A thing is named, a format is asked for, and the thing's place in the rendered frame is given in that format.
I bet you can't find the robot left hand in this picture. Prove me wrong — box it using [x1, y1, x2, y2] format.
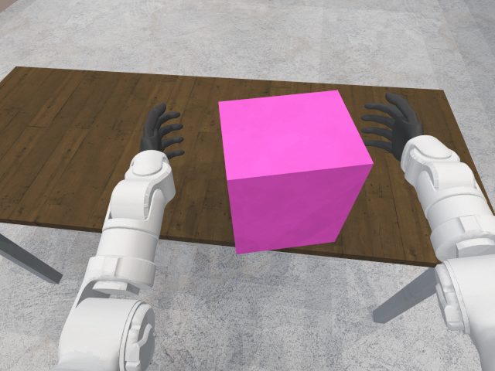
[139, 103, 185, 160]

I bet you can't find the right robot forearm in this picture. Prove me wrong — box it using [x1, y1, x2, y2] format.
[401, 135, 495, 262]

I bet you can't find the left robot forearm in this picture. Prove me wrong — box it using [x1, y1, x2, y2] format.
[58, 150, 176, 360]

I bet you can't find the right robot upper arm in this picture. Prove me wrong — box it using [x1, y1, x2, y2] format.
[435, 254, 495, 371]

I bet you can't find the left robot upper arm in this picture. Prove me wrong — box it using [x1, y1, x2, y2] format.
[42, 298, 155, 371]

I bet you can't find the table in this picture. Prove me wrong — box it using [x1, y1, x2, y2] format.
[0, 66, 495, 324]

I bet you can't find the carton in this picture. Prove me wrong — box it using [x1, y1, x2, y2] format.
[218, 90, 374, 254]

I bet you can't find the robot right hand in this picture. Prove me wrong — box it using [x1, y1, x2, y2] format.
[361, 93, 424, 161]

